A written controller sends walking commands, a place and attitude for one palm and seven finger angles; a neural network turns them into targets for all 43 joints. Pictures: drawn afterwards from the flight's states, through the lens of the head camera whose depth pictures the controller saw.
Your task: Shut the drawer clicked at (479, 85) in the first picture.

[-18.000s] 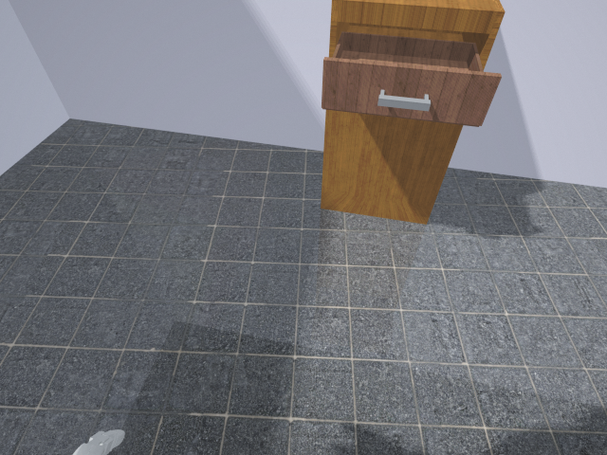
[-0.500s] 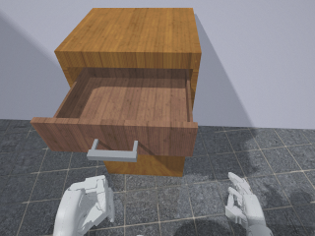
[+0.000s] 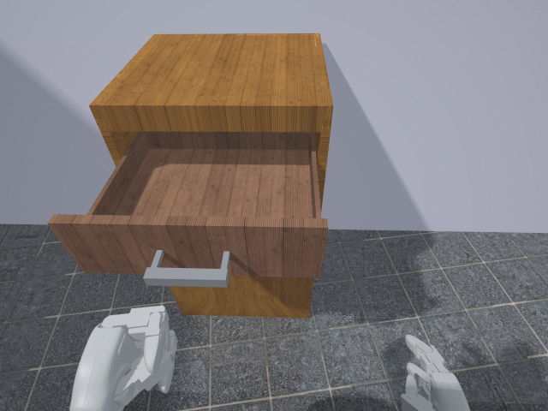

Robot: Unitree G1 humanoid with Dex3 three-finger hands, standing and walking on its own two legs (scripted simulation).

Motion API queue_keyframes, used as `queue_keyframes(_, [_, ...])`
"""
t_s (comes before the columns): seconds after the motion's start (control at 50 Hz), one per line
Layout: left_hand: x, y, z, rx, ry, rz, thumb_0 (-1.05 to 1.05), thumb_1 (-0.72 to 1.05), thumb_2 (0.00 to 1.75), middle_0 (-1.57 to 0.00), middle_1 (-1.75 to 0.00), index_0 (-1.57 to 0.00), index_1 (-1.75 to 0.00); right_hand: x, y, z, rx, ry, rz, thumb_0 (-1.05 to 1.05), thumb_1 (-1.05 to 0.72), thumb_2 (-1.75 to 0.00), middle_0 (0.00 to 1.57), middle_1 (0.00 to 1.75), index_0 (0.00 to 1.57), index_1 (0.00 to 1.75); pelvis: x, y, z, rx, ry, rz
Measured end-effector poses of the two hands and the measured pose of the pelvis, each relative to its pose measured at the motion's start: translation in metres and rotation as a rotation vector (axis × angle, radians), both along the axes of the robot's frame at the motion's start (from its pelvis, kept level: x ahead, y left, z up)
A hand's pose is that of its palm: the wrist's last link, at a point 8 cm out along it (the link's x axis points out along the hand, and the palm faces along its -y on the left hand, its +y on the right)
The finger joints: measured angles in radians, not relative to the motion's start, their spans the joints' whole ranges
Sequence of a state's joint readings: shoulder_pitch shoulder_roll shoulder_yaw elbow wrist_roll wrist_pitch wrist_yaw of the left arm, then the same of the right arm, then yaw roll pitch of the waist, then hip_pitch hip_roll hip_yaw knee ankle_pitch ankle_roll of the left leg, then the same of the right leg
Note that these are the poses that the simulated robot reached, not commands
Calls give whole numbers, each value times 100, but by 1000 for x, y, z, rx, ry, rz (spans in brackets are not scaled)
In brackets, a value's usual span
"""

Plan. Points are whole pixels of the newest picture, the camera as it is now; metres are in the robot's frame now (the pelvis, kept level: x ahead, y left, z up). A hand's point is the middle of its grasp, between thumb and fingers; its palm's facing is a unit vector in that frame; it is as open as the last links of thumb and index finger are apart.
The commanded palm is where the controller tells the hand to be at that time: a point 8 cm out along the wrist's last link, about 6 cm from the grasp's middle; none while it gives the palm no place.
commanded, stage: raise the hand and make a fist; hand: left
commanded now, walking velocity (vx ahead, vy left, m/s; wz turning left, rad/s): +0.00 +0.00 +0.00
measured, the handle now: (189, 266) +0.34 +0.17 +0.02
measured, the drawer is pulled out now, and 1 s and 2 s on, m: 0.27 0.27 0.27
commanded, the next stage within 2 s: bring the fist close to the handle in 0.14 s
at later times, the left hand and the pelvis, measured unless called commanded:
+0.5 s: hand (174, 351) +0.18 +0.13 +0.09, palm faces +0.01 -1.00 -0.03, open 3.3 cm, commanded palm +0.14 +0.19 +0.09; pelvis +0.02 -0.02 +0.00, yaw +1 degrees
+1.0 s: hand (197, 336) +0.22 +0.12 +0.05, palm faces -0.03 -1.00 -0.02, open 3.3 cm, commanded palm +0.19 +0.18 +0.04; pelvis +0.00 -0.01 -0.02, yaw +0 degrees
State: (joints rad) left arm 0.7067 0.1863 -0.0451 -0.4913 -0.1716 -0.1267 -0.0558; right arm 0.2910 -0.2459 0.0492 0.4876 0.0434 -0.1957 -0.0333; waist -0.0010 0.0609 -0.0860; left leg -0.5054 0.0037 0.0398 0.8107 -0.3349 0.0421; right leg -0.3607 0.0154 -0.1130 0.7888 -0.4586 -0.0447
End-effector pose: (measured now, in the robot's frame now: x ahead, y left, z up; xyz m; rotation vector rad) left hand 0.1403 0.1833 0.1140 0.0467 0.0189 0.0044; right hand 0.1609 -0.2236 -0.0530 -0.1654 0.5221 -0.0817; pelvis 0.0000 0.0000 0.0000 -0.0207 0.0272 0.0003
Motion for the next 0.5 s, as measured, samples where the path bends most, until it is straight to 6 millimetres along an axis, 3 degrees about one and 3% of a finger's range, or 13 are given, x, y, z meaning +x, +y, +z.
queue_keyframes(0.14, [1, -2, 8, 7, -46, 5, 2, 90, 90, -140, -160, -140, -160, 7, -11, 0, 0, -22, -1, 1, -90, -90, 20, 30, 20, 30, 5, -7, 0, 2, 2, 4])
queue_keyframes(0.34, [5, 4, -2, 15, 4, 21, 2, 90, 90, -140, -160, -140, -160, 29, -13, 2, 13, -46, 9, 1, -90, -90, 20, 30, 20, 30, 14, -16, 3, 10, 8, 9])
queue_keyframes(0.5, [16, 2, -21, -17, 31, 5, 2, 91, 90, -140, -160, -140, -160, 36, -15, 0, -7, -27, 30, 1, -90, -90, 20, 30, 21, 30, 15, -17, 1, 10, 34, 17])
